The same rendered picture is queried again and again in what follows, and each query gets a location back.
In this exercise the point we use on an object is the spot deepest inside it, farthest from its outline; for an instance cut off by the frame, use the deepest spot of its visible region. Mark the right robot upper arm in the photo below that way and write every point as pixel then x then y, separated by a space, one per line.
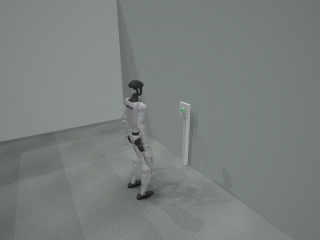
pixel 142 109

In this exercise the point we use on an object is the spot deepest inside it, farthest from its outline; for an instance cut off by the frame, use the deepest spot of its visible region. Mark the left robot forearm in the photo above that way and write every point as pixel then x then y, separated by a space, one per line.
pixel 126 127

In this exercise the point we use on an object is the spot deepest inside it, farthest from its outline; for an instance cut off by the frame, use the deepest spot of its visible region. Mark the left robot upper arm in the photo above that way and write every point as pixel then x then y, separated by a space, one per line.
pixel 124 115

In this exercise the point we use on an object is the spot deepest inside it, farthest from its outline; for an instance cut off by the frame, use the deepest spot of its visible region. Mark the robot right thigh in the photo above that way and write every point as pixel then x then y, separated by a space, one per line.
pixel 140 147

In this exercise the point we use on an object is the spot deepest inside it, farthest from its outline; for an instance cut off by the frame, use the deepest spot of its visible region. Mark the humanoid robot head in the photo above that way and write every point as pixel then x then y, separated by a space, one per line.
pixel 135 84

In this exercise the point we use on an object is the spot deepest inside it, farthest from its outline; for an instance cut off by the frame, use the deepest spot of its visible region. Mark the robot right hand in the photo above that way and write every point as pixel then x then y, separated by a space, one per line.
pixel 149 154

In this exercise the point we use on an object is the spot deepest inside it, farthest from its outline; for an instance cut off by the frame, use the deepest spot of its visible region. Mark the right robot forearm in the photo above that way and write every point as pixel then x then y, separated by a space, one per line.
pixel 143 137

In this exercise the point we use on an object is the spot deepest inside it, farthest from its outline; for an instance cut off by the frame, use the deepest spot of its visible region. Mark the panel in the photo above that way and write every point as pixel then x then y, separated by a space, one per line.
pixel 186 130

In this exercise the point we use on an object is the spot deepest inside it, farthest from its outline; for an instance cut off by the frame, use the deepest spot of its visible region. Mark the robot left hand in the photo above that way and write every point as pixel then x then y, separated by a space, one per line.
pixel 126 138

